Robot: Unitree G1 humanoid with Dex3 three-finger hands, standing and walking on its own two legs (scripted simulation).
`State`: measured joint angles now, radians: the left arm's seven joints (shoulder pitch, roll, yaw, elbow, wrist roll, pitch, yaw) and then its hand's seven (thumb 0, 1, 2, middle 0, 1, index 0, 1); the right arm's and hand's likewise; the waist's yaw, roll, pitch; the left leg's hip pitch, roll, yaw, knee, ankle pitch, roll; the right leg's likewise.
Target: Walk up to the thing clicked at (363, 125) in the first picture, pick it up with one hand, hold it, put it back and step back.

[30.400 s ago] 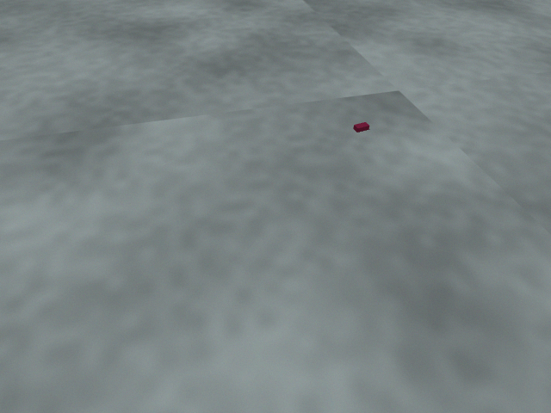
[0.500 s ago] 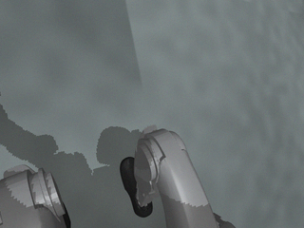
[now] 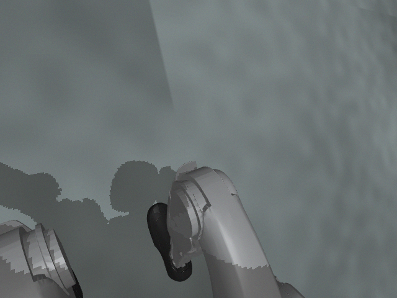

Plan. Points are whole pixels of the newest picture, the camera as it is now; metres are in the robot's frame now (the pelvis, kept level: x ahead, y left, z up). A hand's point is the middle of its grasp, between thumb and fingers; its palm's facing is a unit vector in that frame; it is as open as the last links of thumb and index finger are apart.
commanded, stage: rest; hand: left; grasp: from above
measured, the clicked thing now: out of the picture +0.49 +0.33 -0.28
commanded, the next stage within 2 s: open in 0.24 s
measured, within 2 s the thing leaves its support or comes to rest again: rests again in 0.14 s
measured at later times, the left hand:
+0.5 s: hand out of the picture +0.48 +0.32 -0.25, palm faces -0.45 -0.14 -0.88, open 7.6 cm
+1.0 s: hand out of the picture +0.48 +0.32 -0.25, palm faces -0.46 -0.13 -0.88, open 11.1 cm
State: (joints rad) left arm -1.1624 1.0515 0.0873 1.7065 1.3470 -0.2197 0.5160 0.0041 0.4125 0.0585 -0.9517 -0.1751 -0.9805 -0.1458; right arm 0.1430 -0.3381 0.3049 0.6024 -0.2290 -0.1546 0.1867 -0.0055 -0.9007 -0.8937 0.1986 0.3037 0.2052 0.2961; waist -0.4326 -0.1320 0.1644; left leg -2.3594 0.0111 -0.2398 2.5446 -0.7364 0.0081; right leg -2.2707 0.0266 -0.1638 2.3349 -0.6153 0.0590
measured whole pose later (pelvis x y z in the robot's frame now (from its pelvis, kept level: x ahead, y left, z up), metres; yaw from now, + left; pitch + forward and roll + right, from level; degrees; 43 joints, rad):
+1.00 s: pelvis +0.00 +0.00 +0.00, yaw -1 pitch +29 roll -16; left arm -1.18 1.11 0.06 1.72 1.32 -0.23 0.52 0.00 -0.03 0.57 -0.48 -0.62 -0.49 -0.61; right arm 0.13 -0.35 0.36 0.59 -0.23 -0.16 0.18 -0.01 -0.90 -0.89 0.20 0.30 0.21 0.30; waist -0.45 -0.15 0.19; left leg -2.36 0.02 -0.26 2.54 -0.73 0.01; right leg -2.26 0.03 -0.18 2.31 -0.60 0.06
